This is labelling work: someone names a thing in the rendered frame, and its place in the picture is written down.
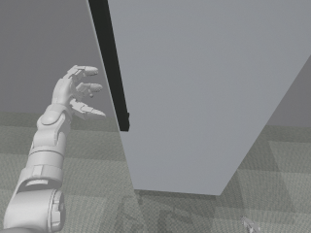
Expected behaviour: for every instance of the fridge door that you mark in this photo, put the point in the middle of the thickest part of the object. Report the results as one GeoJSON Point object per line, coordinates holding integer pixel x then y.
{"type": "Point", "coordinates": [201, 78]}

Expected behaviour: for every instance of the robot left forearm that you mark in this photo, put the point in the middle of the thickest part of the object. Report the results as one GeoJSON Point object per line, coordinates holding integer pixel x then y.
{"type": "Point", "coordinates": [43, 169]}

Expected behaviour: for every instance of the robot right hand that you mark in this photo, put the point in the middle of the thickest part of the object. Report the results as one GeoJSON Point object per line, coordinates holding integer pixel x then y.
{"type": "Point", "coordinates": [251, 226]}

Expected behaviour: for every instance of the handle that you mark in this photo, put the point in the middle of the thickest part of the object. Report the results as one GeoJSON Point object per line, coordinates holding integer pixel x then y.
{"type": "Point", "coordinates": [105, 35]}

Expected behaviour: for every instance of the left robot upper arm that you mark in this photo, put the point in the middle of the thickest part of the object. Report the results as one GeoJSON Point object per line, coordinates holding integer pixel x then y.
{"type": "Point", "coordinates": [36, 211]}

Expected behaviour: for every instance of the robot left hand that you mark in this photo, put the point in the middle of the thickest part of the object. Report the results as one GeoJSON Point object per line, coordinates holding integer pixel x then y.
{"type": "Point", "coordinates": [65, 92]}

